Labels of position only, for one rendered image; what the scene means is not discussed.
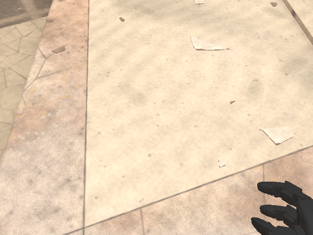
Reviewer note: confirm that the right robot hand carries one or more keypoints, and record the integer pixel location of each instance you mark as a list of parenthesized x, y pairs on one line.
[(299, 220)]

